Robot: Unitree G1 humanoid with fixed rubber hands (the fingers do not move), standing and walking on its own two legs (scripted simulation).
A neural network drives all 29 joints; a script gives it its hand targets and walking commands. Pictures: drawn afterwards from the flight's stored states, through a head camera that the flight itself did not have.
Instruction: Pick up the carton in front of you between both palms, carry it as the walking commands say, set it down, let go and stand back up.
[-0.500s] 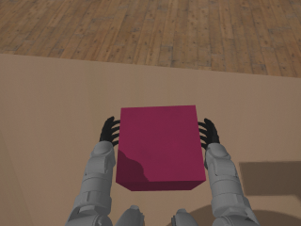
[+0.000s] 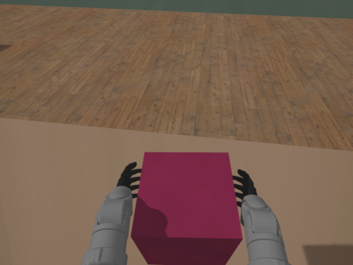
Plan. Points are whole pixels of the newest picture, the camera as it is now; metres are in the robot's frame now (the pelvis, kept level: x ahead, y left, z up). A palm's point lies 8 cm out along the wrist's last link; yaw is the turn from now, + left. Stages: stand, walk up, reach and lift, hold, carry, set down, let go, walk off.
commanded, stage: reach and lift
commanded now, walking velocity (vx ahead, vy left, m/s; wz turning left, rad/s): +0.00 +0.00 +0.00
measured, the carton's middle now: (186, 211) +0.28 +0.00 -0.05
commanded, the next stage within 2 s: hold in 0.88 s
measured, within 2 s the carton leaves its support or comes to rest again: neither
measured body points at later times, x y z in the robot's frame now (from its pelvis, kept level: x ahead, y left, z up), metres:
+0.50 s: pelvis -0.01 +0.00 +0.00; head -0.04 +0.00 +0.45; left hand +0.30 +0.15 +0.03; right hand +0.29 -0.16 +0.02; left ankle +0.01 +0.13 -0.74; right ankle +0.00 -0.13 -0.74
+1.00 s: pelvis +0.00 +0.00 +0.01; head -0.04 -0.01 +0.45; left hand +0.30 +0.15 +0.05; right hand +0.29 -0.16 +0.04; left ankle +0.01 +0.13 -0.74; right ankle +0.00 -0.13 -0.74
